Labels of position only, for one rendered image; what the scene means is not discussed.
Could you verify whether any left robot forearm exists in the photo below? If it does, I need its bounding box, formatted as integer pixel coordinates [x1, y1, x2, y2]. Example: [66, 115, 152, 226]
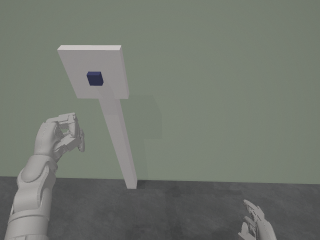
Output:
[4, 154, 58, 240]

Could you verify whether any button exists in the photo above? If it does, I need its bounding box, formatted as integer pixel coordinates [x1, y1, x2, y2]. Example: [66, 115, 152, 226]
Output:
[86, 71, 104, 86]

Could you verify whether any panel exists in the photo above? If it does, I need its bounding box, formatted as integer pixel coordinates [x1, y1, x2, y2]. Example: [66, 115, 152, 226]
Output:
[57, 45, 138, 189]

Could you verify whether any robot right hand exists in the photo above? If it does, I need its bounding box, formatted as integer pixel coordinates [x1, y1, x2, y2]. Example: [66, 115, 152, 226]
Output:
[238, 199, 277, 240]

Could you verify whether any robot left hand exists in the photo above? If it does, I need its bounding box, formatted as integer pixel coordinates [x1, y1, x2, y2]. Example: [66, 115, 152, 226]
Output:
[33, 112, 85, 163]

